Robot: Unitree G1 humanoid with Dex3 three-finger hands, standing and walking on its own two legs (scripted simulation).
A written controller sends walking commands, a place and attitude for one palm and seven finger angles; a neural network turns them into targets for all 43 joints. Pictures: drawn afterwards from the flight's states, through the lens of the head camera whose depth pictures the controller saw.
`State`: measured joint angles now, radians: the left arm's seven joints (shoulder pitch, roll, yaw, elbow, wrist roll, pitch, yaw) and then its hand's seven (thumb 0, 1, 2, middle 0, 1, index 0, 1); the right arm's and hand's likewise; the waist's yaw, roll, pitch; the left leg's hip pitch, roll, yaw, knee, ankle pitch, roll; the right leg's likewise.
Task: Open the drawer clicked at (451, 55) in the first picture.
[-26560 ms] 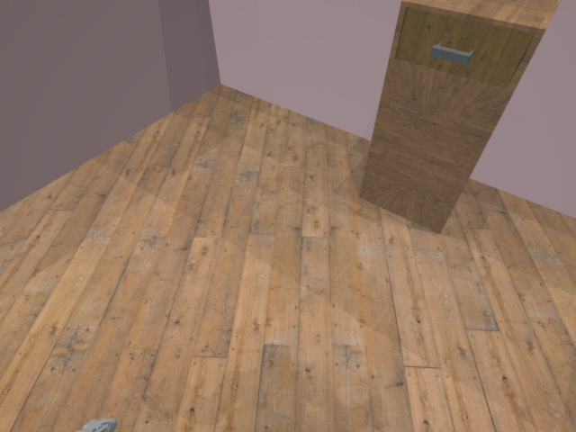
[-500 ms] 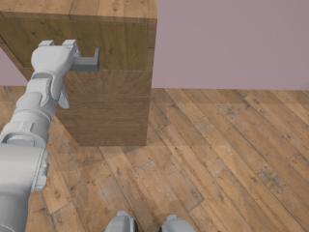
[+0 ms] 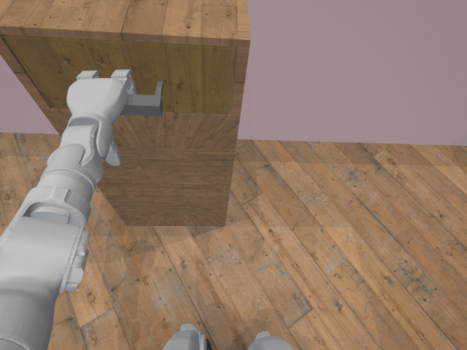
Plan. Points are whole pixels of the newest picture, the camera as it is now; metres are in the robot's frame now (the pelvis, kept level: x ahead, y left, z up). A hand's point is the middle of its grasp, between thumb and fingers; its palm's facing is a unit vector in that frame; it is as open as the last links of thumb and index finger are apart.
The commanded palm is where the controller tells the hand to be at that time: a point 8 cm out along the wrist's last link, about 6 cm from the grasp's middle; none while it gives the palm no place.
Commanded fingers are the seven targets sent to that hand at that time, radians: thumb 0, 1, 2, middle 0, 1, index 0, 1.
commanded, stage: close the thumb around the handle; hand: left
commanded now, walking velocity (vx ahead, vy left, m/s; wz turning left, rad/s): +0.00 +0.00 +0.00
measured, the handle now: (130, 95) +0.55 +0.16 +0.07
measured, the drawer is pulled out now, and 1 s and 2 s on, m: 0.00 0.02 0.06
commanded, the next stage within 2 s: pull the drawer open in 0.54 s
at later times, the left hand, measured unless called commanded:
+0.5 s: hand (112, 121) +0.51 +0.19 +0.05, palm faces -0.09 -0.03 -1.00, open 5.8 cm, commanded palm +0.50 +0.18 +0.10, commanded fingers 0.00 0.90 0.90 -0.40 -1.35 -0.40 -1.35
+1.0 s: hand (110, 128) +0.49 +0.20 +0.05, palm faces -0.08 -0.04 -1.00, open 5.8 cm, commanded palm +0.48 +0.19 +0.10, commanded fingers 0.00 0.90 0.90 -0.40 -1.35 -0.40 -1.35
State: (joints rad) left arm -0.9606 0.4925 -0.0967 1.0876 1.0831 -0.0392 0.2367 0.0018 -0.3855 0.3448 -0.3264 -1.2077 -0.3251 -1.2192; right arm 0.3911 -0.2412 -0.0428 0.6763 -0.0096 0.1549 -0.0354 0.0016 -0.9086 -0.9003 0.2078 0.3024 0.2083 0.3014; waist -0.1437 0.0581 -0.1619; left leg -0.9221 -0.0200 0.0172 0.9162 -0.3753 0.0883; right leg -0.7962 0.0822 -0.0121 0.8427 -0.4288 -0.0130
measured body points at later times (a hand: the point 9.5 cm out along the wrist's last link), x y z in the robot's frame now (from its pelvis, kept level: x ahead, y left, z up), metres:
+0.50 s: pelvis +0.01 -0.01 +0.00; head +0.11 +0.00 +0.44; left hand +0.51 +0.19 +0.10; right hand -0.01 -0.28 -0.12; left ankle +0.02 +0.06 -0.69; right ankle -0.02 -0.12 -0.69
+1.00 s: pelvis +0.03 -0.02 +0.01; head +0.12 -0.02 +0.46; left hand +0.49 +0.20 +0.10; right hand +0.05 -0.29 -0.12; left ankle +0.02 +0.06 -0.69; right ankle -0.02 -0.12 -0.69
